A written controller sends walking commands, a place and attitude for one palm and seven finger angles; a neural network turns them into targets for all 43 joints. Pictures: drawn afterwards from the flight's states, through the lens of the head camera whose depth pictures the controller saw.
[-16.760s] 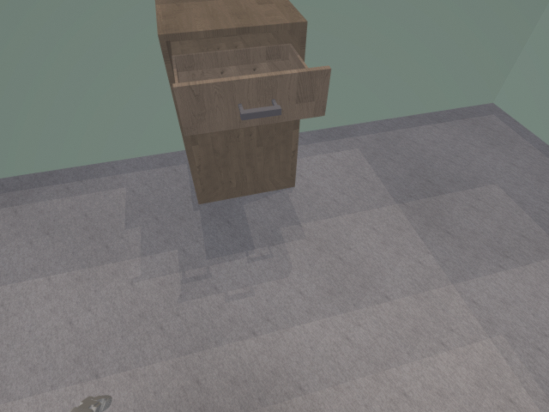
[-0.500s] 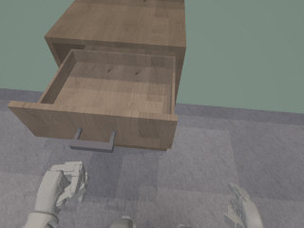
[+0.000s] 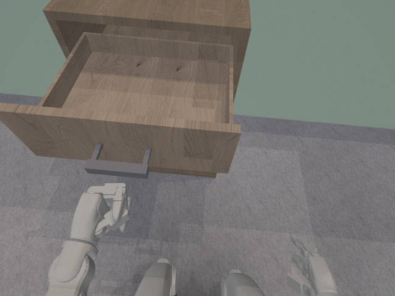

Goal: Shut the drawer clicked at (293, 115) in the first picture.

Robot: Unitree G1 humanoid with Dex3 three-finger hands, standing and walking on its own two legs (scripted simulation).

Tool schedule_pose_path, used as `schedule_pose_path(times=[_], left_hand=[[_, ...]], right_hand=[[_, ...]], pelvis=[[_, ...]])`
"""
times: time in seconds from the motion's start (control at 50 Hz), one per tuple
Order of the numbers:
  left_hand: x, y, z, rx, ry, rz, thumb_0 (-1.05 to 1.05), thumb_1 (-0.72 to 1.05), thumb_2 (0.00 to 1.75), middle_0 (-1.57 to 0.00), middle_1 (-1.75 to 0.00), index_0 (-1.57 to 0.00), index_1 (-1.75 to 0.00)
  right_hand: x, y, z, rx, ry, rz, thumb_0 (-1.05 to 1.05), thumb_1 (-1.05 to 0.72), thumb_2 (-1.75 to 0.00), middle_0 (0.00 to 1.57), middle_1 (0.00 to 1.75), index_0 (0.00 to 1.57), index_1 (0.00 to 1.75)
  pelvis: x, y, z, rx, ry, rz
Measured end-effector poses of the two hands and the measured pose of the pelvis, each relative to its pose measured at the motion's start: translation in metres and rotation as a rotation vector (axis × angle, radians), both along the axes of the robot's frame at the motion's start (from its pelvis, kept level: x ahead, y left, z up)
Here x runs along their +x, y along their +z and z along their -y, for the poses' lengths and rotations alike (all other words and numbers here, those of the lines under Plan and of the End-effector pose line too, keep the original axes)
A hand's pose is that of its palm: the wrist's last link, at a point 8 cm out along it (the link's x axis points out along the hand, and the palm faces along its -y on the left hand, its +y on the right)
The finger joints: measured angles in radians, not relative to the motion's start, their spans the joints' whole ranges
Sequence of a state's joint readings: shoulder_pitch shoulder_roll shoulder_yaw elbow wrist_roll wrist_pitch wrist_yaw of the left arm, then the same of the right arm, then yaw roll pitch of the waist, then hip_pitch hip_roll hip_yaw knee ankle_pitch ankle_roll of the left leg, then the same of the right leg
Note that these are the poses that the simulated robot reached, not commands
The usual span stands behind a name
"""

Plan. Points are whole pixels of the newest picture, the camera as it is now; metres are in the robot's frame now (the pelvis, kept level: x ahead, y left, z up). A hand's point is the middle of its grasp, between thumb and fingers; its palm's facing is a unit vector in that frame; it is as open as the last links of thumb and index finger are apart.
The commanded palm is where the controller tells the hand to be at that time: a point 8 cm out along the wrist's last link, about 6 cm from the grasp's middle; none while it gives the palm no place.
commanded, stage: bring the fist close to the handle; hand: left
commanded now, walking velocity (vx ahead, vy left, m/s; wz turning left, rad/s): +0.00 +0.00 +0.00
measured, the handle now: (120, 159) +0.37 +0.17 +0.04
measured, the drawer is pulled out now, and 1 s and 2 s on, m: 0.30 0.29 0.16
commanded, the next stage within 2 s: push the drawer shut in 0.38 s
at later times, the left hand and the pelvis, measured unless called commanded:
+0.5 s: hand (125, 209) +0.27 +0.14 +0.04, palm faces -0.06 -1.00 -0.05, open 3.3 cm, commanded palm +0.26 +0.20 +0.04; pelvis +0.00 -0.01 +0.00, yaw +0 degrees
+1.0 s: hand (135, 193) +0.31 +0.14 +0.02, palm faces -0.09 -0.99 -0.07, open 3.3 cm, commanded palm +0.31 +0.19 +0.04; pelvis +0.00 -0.01 +0.00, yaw +0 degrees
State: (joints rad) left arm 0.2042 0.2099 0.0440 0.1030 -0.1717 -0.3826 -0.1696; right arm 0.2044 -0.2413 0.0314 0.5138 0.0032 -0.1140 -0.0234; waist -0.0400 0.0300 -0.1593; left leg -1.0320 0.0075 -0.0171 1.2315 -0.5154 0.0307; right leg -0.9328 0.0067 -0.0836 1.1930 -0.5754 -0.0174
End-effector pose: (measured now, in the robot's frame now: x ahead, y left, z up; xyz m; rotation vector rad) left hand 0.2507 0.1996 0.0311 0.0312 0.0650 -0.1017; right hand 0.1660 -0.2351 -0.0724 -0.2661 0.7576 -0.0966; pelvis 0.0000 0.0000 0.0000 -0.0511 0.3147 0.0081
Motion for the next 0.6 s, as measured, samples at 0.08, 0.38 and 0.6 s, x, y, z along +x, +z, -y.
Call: schedule_pose_path(times=[0.08,0.38,0.6], left_hand=[[0.009,-0.004,0.000,-0.007,0.006,0.011,0.02,0.90,0.90,-1.40,-1.60,-1.40,-1.60],[-0.004,-0.003,0.004,0.000,0.022,-0.038,0.02,0.90,0.90,-1.40,-1.60,-1.40,-1.60],[0.011,0.008,0.005,0.022,0.013,0.036,0.02,0.90,0.90,-1.40,-1.60,-1.40,-1.60]], right_hand=[[-0.005,-0.006,0.004,-0.008,-0.013,-0.027,0.01,-0.90,-0.90,0.20,0.30,0.21,0.30],[-0.006,0.000,0.008,0.009,-0.031,-0.032,0.01,-0.90,-0.90,0.20,0.30,0.21,0.30],[0.003,-0.006,0.012,0.011,-0.012,-0.031,0.01,-0.90,-0.90,0.20,0.30,0.20,0.30]], pelvis=[[-0.003,-0.004,0.001,-0.001,-0.004,-0.009],[0.002,0.002,0.005,0.007,-0.007,0.000],[0.002,-0.001,0.009,0.005,0.002,-0.008]])
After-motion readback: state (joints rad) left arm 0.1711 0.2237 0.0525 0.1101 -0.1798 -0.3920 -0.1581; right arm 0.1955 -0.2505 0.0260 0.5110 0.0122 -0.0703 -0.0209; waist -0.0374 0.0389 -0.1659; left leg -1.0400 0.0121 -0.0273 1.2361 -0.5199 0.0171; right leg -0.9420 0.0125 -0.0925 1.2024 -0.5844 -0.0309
